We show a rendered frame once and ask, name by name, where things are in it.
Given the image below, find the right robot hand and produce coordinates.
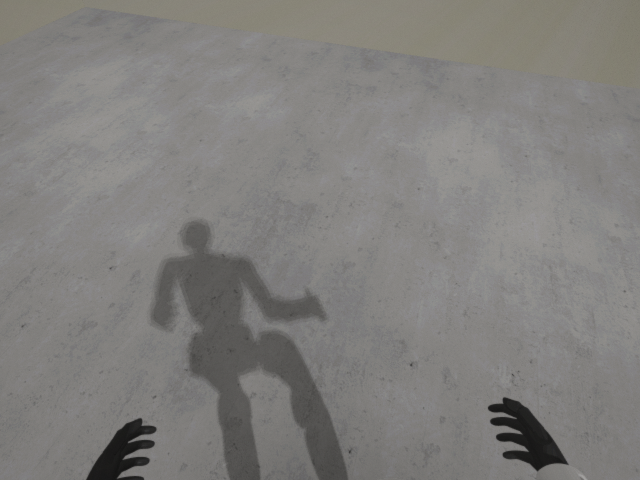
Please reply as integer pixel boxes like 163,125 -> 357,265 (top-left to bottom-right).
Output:
488,397 -> 569,471

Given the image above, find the left robot hand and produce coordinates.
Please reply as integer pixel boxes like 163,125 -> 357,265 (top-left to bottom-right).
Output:
86,418 -> 157,480

